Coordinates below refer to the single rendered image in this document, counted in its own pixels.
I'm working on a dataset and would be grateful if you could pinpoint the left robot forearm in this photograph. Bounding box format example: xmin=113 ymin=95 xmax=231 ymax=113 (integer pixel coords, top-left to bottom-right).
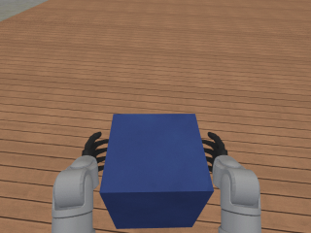
xmin=52 ymin=155 xmax=99 ymax=233

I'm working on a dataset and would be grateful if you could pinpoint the right robot forearm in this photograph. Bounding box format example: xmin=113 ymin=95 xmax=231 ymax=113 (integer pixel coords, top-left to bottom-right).
xmin=212 ymin=155 xmax=261 ymax=233

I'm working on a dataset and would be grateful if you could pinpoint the carton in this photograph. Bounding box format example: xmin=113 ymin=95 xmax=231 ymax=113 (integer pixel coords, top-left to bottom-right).
xmin=99 ymin=114 xmax=214 ymax=229

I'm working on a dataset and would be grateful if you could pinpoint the robot right hand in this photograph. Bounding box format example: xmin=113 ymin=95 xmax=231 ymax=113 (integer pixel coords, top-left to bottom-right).
xmin=201 ymin=132 xmax=228 ymax=173

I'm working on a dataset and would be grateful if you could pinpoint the robot left hand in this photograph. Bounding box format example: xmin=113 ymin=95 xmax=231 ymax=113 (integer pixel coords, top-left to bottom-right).
xmin=82 ymin=132 xmax=109 ymax=171

